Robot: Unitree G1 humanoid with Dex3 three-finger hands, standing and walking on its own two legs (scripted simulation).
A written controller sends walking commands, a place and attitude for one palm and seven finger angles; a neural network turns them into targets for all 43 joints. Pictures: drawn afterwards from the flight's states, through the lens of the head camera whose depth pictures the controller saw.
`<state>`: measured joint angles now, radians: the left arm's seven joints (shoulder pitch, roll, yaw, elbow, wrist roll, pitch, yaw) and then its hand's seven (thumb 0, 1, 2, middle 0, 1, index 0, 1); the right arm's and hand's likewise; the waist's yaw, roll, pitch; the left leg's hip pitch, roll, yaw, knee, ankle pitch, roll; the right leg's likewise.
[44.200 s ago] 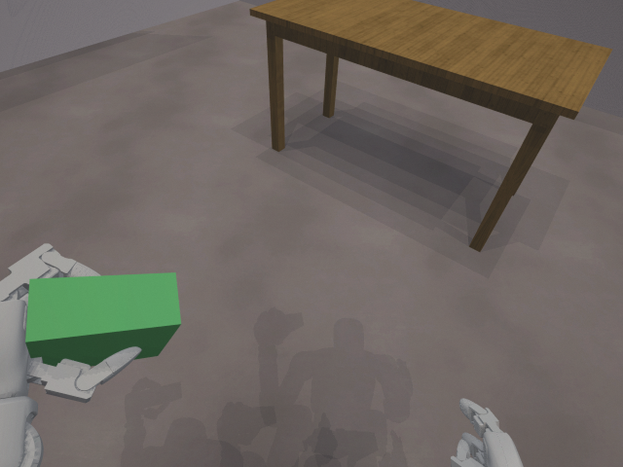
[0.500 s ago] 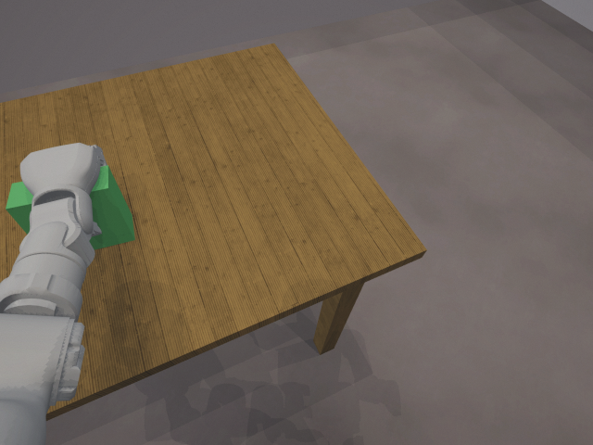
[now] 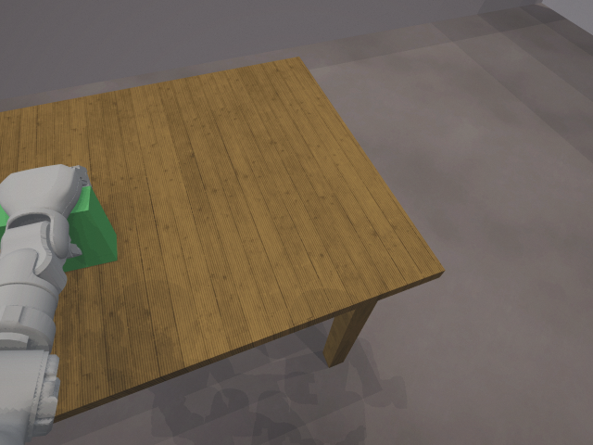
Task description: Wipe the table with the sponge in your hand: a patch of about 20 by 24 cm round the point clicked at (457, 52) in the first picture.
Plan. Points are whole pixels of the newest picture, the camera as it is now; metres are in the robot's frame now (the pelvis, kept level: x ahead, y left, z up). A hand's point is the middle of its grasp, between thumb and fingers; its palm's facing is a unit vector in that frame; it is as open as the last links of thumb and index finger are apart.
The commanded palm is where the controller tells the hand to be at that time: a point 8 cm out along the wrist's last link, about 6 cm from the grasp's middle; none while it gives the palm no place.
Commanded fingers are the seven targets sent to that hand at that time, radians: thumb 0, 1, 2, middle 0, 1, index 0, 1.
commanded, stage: wipe back along the first lane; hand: left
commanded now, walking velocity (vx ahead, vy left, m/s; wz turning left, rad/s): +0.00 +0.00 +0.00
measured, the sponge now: (64, 241) +0.39 +0.36 +0.00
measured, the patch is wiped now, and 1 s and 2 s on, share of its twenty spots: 1.00 1.00 1.00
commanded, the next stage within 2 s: lift the sponge slowly off the table in 1.66 s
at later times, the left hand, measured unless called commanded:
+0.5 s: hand (58, 243) +0.36 +0.34 +0.04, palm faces -0.07 +0.00 -1.00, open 9.7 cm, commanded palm +0.33 +0.33 +0.06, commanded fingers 0.00 0.10 1.30 -1.20 -1.60 -1.20 -1.60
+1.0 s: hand (57, 269) +0.33 +0.33 +0.04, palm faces -0.05 -0.01 -1.00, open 9.7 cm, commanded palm +0.28 +0.31 +0.06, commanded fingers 0.00 0.10 1.30 -1.20 -1.60 -1.20 -1.60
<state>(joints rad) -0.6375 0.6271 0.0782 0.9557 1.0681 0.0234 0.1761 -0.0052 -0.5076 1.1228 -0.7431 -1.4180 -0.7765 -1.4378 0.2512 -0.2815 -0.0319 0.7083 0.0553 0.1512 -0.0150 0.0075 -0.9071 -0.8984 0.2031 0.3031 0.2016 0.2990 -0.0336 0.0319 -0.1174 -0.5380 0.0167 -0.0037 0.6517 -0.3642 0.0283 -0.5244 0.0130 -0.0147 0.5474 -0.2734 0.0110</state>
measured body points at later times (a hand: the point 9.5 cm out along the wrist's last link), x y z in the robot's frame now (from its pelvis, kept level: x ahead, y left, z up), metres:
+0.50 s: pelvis +0.00 +0.00 +0.00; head +0.05 +0.00 +0.45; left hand +0.36 +0.34 +0.09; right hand +0.11 -0.26 -0.13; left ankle -0.04 +0.10 -0.72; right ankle -0.01 -0.14 -0.72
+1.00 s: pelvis +0.00 +0.00 +0.00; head +0.04 -0.01 +0.45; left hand +0.32 +0.32 +0.09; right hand +0.16 -0.24 -0.11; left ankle -0.04 +0.10 -0.72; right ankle -0.01 -0.14 -0.72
